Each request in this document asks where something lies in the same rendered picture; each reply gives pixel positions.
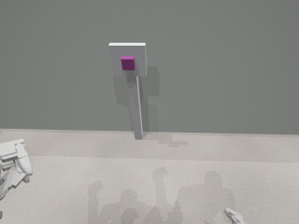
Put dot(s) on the panel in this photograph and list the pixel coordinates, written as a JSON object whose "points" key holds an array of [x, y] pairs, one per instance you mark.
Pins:
{"points": [[137, 50]]}

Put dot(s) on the left robot hand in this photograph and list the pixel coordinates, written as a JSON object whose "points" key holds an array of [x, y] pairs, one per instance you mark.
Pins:
{"points": [[16, 161]]}

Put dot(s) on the right robot hand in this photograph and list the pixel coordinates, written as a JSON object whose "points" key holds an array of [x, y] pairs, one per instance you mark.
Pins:
{"points": [[235, 217]]}

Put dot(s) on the button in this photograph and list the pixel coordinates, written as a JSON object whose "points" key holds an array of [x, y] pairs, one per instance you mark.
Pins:
{"points": [[128, 62]]}

